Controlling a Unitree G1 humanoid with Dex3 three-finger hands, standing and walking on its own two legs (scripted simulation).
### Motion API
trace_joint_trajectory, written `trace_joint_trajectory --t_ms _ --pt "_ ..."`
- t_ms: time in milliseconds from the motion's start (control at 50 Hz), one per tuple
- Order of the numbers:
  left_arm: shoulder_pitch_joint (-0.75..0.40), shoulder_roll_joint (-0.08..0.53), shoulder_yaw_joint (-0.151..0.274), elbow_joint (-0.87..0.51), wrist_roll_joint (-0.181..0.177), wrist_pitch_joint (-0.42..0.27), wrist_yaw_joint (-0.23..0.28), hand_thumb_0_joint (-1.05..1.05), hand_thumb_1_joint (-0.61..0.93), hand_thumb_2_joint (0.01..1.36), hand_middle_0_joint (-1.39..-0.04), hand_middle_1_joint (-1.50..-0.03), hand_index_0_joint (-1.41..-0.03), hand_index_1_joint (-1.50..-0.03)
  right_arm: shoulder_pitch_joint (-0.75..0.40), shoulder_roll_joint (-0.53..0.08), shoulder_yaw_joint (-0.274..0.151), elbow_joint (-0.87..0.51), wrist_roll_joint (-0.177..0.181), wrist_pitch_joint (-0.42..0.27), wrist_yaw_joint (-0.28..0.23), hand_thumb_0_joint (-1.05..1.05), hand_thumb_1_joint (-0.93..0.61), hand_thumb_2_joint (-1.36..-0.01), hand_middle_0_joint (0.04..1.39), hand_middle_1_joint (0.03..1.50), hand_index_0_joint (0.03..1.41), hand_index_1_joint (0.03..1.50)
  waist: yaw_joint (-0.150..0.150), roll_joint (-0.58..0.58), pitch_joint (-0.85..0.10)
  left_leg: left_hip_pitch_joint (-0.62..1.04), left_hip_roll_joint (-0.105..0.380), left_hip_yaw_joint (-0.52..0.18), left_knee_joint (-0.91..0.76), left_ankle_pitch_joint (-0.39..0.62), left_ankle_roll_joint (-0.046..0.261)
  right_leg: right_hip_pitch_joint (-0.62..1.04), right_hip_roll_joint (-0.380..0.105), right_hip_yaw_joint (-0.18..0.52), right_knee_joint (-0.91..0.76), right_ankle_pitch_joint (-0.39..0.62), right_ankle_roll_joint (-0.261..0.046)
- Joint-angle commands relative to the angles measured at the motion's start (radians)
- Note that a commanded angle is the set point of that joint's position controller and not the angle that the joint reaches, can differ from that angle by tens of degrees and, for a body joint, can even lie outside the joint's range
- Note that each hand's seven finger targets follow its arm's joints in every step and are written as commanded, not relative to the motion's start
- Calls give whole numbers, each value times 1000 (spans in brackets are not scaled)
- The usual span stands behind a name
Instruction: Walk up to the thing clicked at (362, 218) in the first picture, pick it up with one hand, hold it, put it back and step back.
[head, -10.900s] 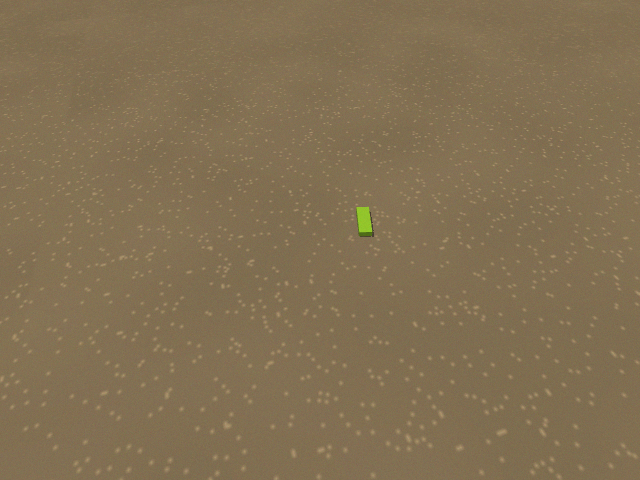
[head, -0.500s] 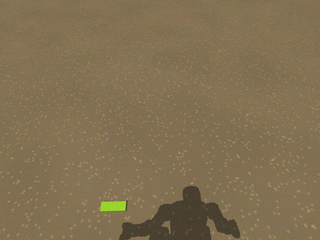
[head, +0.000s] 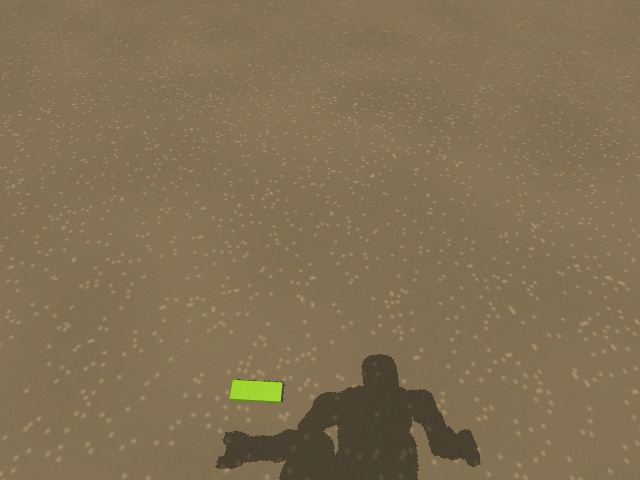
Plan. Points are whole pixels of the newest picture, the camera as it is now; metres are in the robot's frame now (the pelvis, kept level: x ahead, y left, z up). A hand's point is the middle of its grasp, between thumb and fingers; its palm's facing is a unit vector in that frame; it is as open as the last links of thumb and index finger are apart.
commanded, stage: walk up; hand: left
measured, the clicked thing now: (256, 391) +0.45 +0.19 -0.75
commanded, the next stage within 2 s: stand in 1.30 s
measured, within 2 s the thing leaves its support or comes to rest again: neither
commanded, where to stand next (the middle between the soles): +0.06 -0.03 m, yaw -2 degrees
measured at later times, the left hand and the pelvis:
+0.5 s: hand out of the picture +0.14 +0.25 -0.14, palm faces -0.02 -0.95 -0.32, open 7.4 cm; pelvis +0.03 +0.00 +0.01, yaw -1 degrees
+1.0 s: hand out of the picture +0.10 +0.24 -0.14, palm faces -0.03 -0.94 -0.33, open 7.4 cm; pelvis +0.02 -0.01 +0.02, yaw -2 degrees
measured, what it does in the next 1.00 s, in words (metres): steps on the spot: right foot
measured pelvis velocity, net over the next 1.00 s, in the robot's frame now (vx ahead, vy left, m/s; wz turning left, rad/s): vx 0.02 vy -0.01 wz -0.04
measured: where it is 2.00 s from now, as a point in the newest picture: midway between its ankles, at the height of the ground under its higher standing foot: outside the picture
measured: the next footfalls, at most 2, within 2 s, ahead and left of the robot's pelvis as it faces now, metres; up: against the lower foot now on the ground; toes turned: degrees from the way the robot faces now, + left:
right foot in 0.14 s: +0.05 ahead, -0.11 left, +0.00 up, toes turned -1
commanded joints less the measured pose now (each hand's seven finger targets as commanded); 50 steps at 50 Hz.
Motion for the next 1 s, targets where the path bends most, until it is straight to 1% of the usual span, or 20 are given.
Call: trace_joint_trajectory --t_ms 0,40,60,80,100,120,140,160,180,220,240,280,320,520,560,620,680,720,920,980 --pt "15 134 25 -30 -11 -20 -3 0 900 900 -200 -300 -200 -300 -49 -278 -55 -82 11 -58 -43 0 -900 -900 200 300 200 300 -4 209 -86 109 234 -251 -214 288 176 -41 6 12 -61 15 1" --pt "14 123 23 -29 -4 -19 -2 0 900 900 -200 -300 -200 -300 -56 -272 -48 -88 20 -61 -49 0 -900 -900 200 300 200 300 0 204 -112 152 247 -230 -163 492 184 13 4 -29 -158 44 7" --pt "2 124 25 -27 1 -17 -1 0 900 900 -200 -300 -200 -300 -48 -267 -45 -86 26 -61 -54 0 -900 -900 200 300 200 300 -3 184 -114 148 243 -210 -137 567 178 43 14 -42 -199 78 1" --pt "2 123 28 -24 6 -14 -2 0 900 900 -200 -300 -200 -300 -48 -271 -44 -83 33 -60 -58 0 -900 -900 200 300 200 300 2 175 -111 116 239 -203 -121 575 167 96 19 -49 -261 137 -7" --pt "35 118 30 -10 6 -14 -2 0 900 900 -200 -300 -200 -300 -79 -271 -41 -89 42 -56 -61 0 -900 -900 200 300 200 300 31 153 -106 67 235 -189 -104 536 147 170 9 -42 -358 267 -15" --pt "31 150 34 -10 15 -18 -1 0 900 900 -200 -300 -200 -300 -85 -251 -36 -93 52 -53 -63 0 -900 -900 200 300 200 300 28 87 -122 32 192 -152 -71 457 107 233 -31 13 -405 445 -35" --pt "-10 193 40 -26 15 -22 -6 0 900 900 -200 -300 -200 -300 -74 -216 -26 -91 62 -51 -65 0 -900 -900 200 300 200 300 2 -13 -123 25 99 -90 -48 294 59 209 -103 121 -424 551 -71" --pt "-80 199 33 -52 7 -21 -14 0 900 900 -200 -300 -200 -300 -63 -199 -24 -77 62 -49 -67 0 -900 -900 200 300 200 300 -25 -53 -120 98 33 -37 -47 75 37 113 -156 152 -426 522 -123" --pt "-114 178 27 -63 3 -20 -20 0 900 900 -200 -300 -200 -300 -36 -192 -22 -53 54 -51 -69 0 -900 -900 200 300 200 300 -37 -53 -118 149 36 -35 -93 39 29 79 -170 152 -415 516 -127" --pt "-117 142 16 -56 -2 -15 -23 0 900 900 -200 -300 -200 -300 -78 -230 -26 -37 40 -62 -66 0 -900 -900 200 300 200 300 -20 -14 -104 145 94 -87 -170 205 53 100 -91 74 -388 516 -60" --pt "-99 135 17 -47 -1 -15 -23 0 900 900 -200 -300 -200 -300 -87 -237 -22 -30 40 -69 -65 0 -900 -900 200 300 200 300 -7 -12 -126 154 121 -99 -169 297 71 134 -74 51 -378 550 -44" --pt "-80 135 19 -27 0 -18 -23 0 900 900 -200 -300 -200 -300 -94 -231 -14 -20 44 -75 -67 0 -900 -900 200 300 200 300 0 -13 -161 174 127 -80 -149 415 76 191 -74 49 -385 621 -37" --pt "-100 136 22 -24 -2 -18 -23 0 900 900 -200 -300 -200 -300 -100 -228 -13 -11 46 -73 -69 0 -900 -900 200 300 200 300 -7 7 -171 164 116 -61 -163 430 61 231 -80 45 -395 669 -40" --pt "-138 123 17 1 1 -11 -27 0 900 900 -200 -300 -200 -300 -160 -226 -3 19 38 -70 -66 0 -900 -900 200 300 200 300 -1 51 -144 163 118 -47 -251 341 47 246 -74 38 -469 581 -28" --pt "-135 125 20 7 1 -11 -28 0 900 900 -200 -300 -200 -300 -162 -226 -3 21 38 -70 -66 0 -900 -900 200 300 200 300 0 48 -154 182 117 -42 -250 352 45 246 -75 38 -471 594 -29" --pt "-144 126 23 13 1 -11 -28 0 900 900 -200 -300 -200 -300 -160 -223 -1 27 36 -70 -66 0 -900 -900 200 300 200 300 -2 35 -144 179 116 -36 -264 341 38 243 -72 38 -486 589 -26" --pt "-150 127 22 14 3 -11 -30 0 900 900 -200 -300 -200 -300 -160 -228 -1 29 35 -68 -65 0 -900 -900 200 300 200 300 -5 23 -131 171 113 -34 -270 271 42 233 -74 48 -506 546 -25" --pt "-149 126 24 15 3 -12 -31 0 900 900 -200 -300 -200 -300 -148 -231 0 35 35 -70 -65 0 -900 -900 200 300 200 300 -6 20 -148 177 114 -34 -273 278 43 248 -76 53 -505 555 -28" --pt "-137 126 28 30 4 -11 -34 0 900 900 -200 -300 -200 -300 -137 -224 3 52 33 -70 -63 0 -900 -900 200 300 200 300 -6 11 -114 158 109 -38 -294 198 39 215 -69 61 -531 485 -20" --pt "-130 124 31 32 3 -11 -33 0 900 900 -200 -300 -200 -300 -123 -217 5 57 33 -72 -63 0 -900 -900 200 300 200 300 -6 9 -131 166 113 -35 -294 217 38 219 -69 60 -526 480 -22"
